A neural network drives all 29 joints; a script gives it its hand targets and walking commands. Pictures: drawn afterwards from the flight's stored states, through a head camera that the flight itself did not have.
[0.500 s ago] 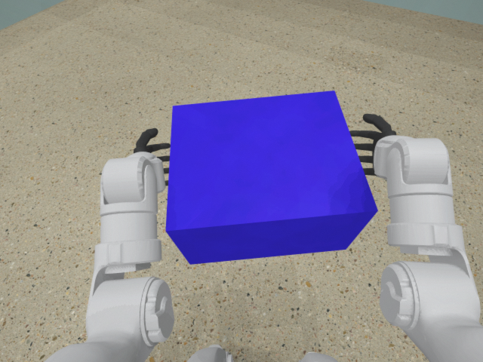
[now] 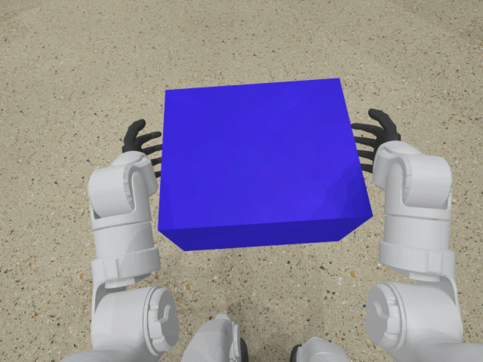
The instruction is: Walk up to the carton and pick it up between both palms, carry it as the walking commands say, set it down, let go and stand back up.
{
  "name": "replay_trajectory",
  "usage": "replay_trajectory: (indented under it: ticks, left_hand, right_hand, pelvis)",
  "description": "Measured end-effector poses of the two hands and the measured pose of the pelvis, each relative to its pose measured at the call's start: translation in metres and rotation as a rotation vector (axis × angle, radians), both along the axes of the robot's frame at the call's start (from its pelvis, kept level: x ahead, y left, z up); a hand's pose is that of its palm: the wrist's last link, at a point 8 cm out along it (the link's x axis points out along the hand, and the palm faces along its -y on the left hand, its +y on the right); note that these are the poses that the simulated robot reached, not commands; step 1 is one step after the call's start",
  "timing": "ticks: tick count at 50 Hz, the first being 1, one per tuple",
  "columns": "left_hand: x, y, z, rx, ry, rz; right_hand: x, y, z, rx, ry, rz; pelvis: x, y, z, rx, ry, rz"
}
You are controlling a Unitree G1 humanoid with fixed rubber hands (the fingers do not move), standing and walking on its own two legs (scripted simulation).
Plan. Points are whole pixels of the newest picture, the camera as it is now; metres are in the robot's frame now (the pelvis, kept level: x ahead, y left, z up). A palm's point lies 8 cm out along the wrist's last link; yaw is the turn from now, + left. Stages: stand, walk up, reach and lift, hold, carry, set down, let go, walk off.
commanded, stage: carry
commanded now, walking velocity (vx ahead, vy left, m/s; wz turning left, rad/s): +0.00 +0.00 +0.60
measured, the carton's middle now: (257, 169) +0.42 -0.01 +0.01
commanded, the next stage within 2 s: none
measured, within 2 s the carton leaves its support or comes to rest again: neither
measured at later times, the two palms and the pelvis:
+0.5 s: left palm (42, 230) +0.28 +0.28 +0.11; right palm (302, 154) +0.39 -0.07 +0.10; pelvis -0.03 +0.00 -0.01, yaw +15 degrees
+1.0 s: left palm out of the picture +0.10 +0.36 +0.10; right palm (213, 201) +0.31 +0.06 +0.10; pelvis -0.10 -0.01 -0.01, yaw +32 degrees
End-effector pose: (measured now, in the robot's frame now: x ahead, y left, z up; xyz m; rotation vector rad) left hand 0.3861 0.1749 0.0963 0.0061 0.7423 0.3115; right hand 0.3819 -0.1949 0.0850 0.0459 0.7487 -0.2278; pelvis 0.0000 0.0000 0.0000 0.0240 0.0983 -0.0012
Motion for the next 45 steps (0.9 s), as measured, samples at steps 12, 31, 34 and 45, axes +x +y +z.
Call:
replay_trajectory:
  ticks: [12, 31, 34, 45]
  left_hand:
    - [-0.03, 0.069, 0.004, -0.001, -0.008, 0.067]
    - [-0.14, 0.099, 0.012, 0.034, 0.02, 0.325]
    - [-0.153, 0.105, 0.016, 0.03, 0.008, 0.345]
    - [-0.235, 0.17, 0.006, -0.001, 0.026, 0.474]
  right_hand:
    - [0.014, 0.071, 0.026, -0.067, -0.014, 0.122]
    - [-0.012, 0.12, 0.011, -0.014, 0.006, 0.361]
    - [-0.014, 0.13, 0.022, -0.028, -0.008, 0.389]
    - [-0.047, 0.219, 0.029, -0.081, -0.002, 0.539]
  pelvis:
    - [-0.006, 0.025, -0.008, -0.014, -0.005, 0.105]
    - [-0.048, -0.015, -0.002, 0.0, -0.033, 0.361]
    - [-0.057, -0.014, 0.0, 0.016, -0.037, 0.4]
    - [-0.087, -0.001, -0.009, -0.012, -0.037, 0.504]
